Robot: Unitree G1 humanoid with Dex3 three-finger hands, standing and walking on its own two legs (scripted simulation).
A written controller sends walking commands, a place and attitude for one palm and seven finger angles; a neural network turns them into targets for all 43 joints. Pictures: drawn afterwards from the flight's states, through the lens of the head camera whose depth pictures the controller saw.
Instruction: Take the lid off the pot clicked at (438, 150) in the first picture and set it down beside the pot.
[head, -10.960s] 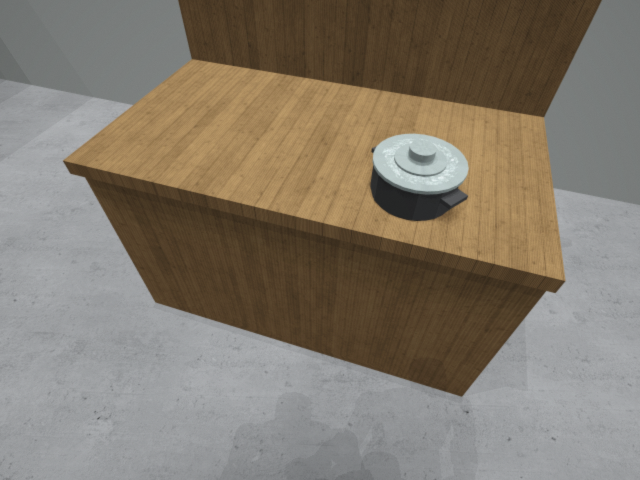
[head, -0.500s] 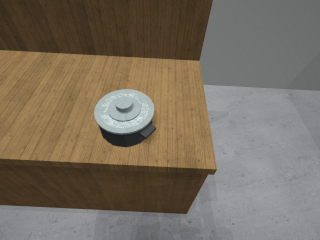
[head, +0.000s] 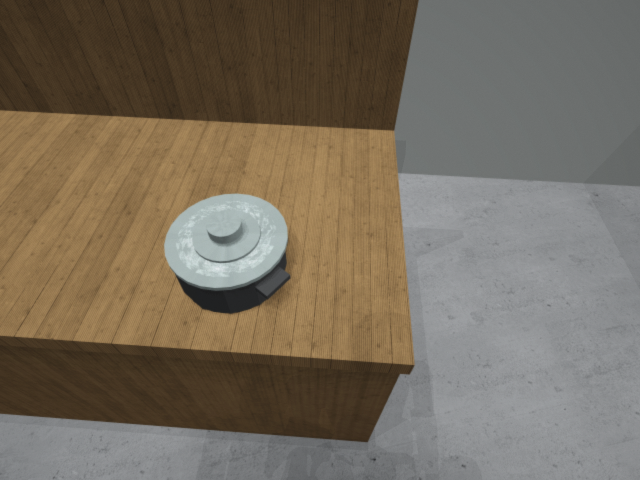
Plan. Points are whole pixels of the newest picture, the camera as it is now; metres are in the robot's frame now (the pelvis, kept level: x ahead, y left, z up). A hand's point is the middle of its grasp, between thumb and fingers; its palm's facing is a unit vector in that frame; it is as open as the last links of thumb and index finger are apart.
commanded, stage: come to a stop and stand still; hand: left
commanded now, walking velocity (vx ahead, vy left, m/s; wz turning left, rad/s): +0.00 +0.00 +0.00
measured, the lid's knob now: (224, 226) +0.47 +0.18 +0.01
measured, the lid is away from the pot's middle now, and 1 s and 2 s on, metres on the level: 0.00 0.00 0.00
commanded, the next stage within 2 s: look again from close up in 0.40 s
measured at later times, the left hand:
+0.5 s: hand out of the picture -0.04 +0.14 -0.18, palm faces +0.03 -0.99 -0.16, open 7.4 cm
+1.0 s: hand out of the picture -0.02 +0.17 -0.17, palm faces +0.02 -0.98 -0.22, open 7.3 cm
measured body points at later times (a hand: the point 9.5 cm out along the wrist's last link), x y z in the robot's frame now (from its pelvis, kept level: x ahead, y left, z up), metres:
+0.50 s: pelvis -0.02 -0.01 +0.00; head +0.00 -0.01 +0.45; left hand -0.04 +0.19 -0.16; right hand -0.04 -0.21 -0.16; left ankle -0.06 +0.10 -0.74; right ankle +0.01 -0.09 -0.74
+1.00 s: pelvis -0.02 +0.00 +0.00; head +0.00 -0.02 +0.44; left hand -0.02 +0.23 -0.15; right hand -0.05 -0.20 -0.17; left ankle -0.06 +0.10 -0.74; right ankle +0.01 -0.09 -0.74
